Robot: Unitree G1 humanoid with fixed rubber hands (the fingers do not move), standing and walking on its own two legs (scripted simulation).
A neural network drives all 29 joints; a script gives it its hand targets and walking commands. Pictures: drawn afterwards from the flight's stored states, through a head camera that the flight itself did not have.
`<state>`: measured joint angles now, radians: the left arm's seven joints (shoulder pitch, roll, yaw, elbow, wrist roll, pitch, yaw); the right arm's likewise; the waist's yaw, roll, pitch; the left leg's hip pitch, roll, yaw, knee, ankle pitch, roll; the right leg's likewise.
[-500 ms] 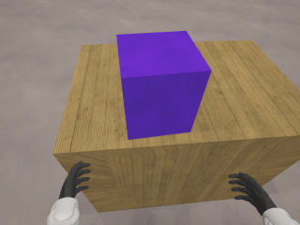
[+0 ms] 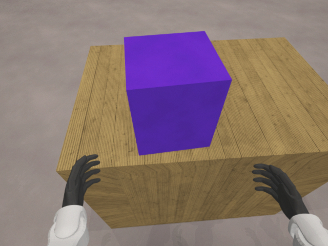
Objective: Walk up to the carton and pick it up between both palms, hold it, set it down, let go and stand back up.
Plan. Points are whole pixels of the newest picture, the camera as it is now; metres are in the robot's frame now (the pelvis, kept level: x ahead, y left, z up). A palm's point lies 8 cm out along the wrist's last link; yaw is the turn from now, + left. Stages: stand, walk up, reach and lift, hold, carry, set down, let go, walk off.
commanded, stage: reach and lift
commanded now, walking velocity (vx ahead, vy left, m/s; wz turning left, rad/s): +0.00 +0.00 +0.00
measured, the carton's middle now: (170, 96) +0.46 +0.00 +0.09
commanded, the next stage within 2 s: none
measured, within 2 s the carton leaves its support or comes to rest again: neither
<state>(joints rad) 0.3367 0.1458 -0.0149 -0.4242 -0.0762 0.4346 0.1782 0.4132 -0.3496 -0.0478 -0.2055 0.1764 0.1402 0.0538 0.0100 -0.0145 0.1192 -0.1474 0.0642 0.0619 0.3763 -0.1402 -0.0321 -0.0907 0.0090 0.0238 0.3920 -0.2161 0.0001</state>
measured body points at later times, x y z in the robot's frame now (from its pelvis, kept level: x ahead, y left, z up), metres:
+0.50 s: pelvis -0.01 +0.00 +0.00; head +0.00 +0.01 +0.45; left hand +0.23 +0.19 +0.10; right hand +0.27 -0.21 +0.11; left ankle +0.04 +0.14 -0.74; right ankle +0.00 -0.12 -0.74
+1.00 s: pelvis -0.01 +0.00 +0.00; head +0.00 +0.01 +0.45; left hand +0.29 +0.20 +0.14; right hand +0.36 -0.22 +0.16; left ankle +0.04 +0.14 -0.74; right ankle +0.00 -0.12 -0.74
